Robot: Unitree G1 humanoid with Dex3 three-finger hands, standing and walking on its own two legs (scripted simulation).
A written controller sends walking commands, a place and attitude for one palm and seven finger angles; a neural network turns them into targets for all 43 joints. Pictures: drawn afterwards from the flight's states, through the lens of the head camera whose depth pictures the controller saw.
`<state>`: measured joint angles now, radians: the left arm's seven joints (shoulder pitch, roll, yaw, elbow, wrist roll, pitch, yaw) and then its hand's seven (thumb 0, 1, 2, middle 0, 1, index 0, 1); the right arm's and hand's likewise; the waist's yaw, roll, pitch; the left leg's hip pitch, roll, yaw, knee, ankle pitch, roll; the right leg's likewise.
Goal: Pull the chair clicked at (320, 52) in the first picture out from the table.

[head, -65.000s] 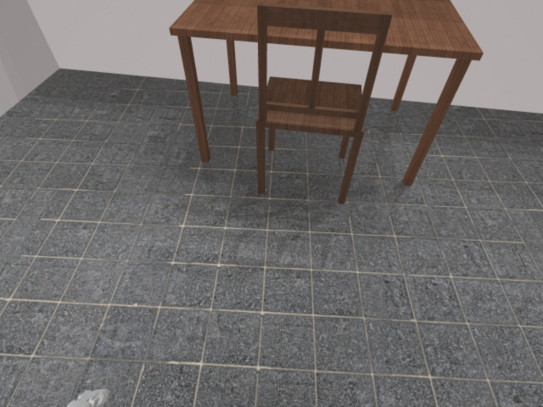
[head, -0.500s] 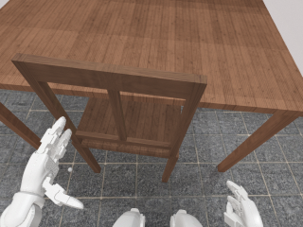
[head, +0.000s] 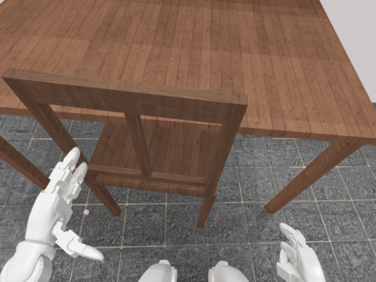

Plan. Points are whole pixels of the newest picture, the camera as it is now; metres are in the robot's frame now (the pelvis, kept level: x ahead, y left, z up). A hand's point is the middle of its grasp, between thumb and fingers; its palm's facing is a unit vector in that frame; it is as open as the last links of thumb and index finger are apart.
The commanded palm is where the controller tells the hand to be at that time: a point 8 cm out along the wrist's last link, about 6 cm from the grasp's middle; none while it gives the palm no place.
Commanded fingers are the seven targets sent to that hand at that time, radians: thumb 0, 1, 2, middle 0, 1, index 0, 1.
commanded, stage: aim the fingers beside a spindle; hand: left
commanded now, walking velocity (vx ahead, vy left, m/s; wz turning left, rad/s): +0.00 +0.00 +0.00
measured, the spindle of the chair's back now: (140, 148) +0.42 +0.14 -0.02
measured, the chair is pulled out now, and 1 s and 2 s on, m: -0.10 -0.10 -0.10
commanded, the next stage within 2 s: none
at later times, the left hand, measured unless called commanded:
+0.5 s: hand (111, 205) +0.26 +0.17 +0.02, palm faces -0.06 -1.00 -0.04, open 16.9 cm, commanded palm +0.24 +0.22 +0.03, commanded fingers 0.00 -0.50 0.30 -0.06 -0.08 -0.06 -0.08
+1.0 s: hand (131, 204) +0.27 +0.13 +0.00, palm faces -0.08 -1.00 -0.03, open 16.9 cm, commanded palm +0.25 +0.19 +0.01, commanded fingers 0.00 -0.50 0.30 -0.06 -0.08 -0.06 -0.08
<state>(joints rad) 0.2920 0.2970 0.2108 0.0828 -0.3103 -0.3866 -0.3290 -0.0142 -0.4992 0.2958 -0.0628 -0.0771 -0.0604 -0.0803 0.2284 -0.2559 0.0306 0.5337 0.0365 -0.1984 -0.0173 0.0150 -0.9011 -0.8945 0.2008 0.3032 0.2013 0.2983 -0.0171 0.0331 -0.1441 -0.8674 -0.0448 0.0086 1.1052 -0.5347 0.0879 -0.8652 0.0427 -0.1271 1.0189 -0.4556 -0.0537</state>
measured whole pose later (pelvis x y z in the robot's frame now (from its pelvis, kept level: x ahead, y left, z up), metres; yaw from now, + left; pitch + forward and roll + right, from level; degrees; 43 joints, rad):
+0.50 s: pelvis +0.01 -0.01 -0.01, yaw +0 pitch +19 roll -3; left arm 0.26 0.26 0.15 0.09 -0.27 -0.41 -0.27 -0.01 -0.50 0.30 -0.06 -0.08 -0.06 -0.08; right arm 0.22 -0.26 0.02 0.53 0.03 -0.17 -0.01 0.01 -0.90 -0.89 0.20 0.30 0.20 0.30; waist -0.02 0.03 -0.15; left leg -0.91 -0.04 0.02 1.14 -0.56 0.07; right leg -0.92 0.05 -0.12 1.08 -0.49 -0.07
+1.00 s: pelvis +0.00 -0.02 -0.02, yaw +0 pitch +21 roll -2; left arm 0.21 0.22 0.07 0.12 -0.22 -0.43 -0.20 -0.01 -0.50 0.30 -0.06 -0.08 -0.06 -0.08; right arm 0.20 -0.26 0.03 0.52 0.02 -0.13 0.00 0.01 -0.90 -0.89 0.20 0.30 0.20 0.30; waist -0.02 0.03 -0.17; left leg -0.99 -0.03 0.02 1.21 -0.58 0.06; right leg -1.00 0.05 -0.13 1.15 -0.52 -0.09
